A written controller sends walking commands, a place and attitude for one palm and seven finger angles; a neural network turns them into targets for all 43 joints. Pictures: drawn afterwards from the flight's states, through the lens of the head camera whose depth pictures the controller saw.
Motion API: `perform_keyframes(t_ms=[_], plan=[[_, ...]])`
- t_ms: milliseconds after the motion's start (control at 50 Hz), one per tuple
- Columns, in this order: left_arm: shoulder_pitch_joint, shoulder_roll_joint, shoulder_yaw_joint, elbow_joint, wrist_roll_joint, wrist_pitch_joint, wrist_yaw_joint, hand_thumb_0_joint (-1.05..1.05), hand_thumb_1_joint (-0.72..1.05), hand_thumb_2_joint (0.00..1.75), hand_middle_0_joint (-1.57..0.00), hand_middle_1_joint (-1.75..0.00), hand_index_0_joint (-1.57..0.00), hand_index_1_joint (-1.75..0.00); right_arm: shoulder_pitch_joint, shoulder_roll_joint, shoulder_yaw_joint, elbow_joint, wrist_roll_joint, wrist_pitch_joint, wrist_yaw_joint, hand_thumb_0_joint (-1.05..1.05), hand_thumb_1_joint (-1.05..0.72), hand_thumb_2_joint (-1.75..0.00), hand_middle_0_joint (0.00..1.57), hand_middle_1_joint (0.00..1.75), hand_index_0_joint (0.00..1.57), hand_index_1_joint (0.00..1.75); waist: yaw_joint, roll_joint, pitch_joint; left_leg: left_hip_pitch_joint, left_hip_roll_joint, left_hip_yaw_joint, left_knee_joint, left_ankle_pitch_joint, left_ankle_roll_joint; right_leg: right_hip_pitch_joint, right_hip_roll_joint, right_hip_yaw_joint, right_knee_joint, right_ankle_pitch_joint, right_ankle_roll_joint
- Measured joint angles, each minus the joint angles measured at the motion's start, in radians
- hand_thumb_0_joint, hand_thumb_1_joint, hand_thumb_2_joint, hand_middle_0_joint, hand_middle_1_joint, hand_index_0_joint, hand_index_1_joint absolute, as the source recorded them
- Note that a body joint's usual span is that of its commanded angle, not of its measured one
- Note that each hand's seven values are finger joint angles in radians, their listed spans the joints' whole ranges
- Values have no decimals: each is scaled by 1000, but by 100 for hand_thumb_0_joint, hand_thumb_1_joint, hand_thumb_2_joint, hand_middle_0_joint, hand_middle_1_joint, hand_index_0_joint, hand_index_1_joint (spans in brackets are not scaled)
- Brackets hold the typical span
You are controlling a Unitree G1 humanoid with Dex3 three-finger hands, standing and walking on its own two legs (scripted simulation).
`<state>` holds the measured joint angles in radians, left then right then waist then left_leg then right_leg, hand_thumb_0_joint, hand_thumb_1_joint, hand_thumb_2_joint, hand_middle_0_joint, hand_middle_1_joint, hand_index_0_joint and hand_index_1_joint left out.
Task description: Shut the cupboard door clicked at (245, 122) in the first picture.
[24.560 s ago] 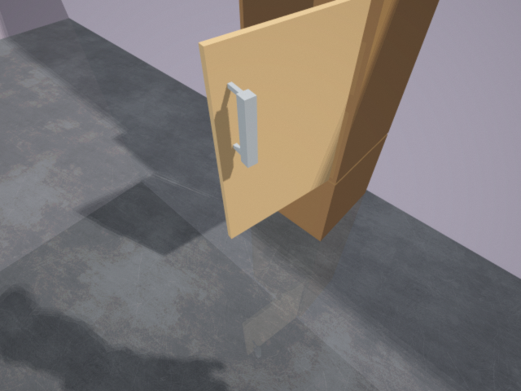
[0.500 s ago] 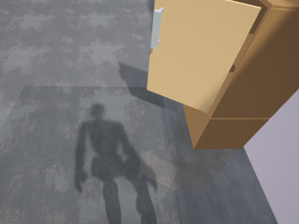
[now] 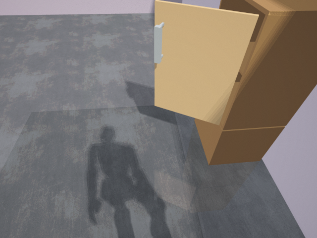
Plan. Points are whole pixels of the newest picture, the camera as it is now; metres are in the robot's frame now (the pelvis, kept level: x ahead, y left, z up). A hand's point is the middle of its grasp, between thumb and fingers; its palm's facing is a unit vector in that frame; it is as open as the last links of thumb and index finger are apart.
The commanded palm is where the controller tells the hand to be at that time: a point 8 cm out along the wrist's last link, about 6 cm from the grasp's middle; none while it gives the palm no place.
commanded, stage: let the arm hang, fingers relaxed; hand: left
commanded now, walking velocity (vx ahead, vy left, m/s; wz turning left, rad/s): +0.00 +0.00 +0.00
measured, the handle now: (160, 43) +0.91 +0.04 +0.08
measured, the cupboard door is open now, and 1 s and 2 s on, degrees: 61 61 61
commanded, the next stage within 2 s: look to check the result in 0.16 s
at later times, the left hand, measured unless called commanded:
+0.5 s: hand out of the picture -0.03 +0.15 -0.18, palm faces +0.04 -0.98 -0.17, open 7.3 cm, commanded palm none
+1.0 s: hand out of the picture +0.01 +0.15 -0.18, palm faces +0.06 -0.98 -0.17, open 7.3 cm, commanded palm none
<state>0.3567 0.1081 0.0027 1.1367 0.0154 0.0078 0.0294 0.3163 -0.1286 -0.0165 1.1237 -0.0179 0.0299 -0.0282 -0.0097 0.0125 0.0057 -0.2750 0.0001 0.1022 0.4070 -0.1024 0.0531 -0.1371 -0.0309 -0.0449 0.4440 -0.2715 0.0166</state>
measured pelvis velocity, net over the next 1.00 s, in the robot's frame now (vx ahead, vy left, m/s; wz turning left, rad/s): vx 0.04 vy -0.01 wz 0.02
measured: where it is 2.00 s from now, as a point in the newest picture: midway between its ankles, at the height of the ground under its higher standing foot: outside the picture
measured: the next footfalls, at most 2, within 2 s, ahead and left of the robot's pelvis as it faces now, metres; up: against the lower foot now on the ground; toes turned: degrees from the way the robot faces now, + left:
right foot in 1.72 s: +0.12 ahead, -0.15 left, +0.00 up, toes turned +31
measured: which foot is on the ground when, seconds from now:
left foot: down 0.00-1.00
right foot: down 0.00-1.00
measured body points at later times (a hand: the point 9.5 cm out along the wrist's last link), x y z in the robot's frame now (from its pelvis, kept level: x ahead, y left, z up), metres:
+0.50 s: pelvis +0.02 -0.01 +0.00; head +0.02 -0.01 +0.45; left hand -0.03 +0.20 -0.16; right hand -0.01 -0.22 -0.16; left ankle +0.08 +0.09 -0.74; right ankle -0.02 -0.13 -0.74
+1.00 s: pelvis +0.04 -0.01 +0.00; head +0.05 -0.01 +0.45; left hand +0.01 +0.20 -0.16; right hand +0.03 -0.23 -0.16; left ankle +0.08 +0.09 -0.74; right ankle -0.02 -0.13 -0.74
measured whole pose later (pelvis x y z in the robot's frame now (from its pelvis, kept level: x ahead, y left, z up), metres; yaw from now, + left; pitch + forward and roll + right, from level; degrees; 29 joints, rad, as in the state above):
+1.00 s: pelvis +0.04 -0.01 +0.00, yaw +1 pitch -2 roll +0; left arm 0.30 0.12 0.02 1.14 0.01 0.00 0.04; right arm 0.28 -0.14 -0.01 1.13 -0.01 0.02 -0.03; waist -0.02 0.00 0.05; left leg -0.25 0.00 0.07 0.45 -0.17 0.03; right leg -0.07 -0.02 -0.07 0.42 -0.32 0.00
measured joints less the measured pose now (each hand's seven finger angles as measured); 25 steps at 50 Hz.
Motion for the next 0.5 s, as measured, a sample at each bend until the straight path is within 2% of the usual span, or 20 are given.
perform_keyframes(t_ms=[140,500], plan=[[-12,-15,1,2,-1,-7,1,0,91,90,-20,-30,-20,-30,11,4,-2,6,1,-6,-4,0,-91,-90,20,30,19,30,-4,-8,7,4,3,-5,-6,2,-6,6,4,-4,-8,0,-3],[-3,12,5,26,-7,-9,8,0,91,90,-20,-30,-20,-30,-3,9,4,16,5,-10,-7,0,-91,-90,20,30,19,30,-4,-1,34,18,16,-8,13,-30,-17,38,17,-4,-28,-11,-12]])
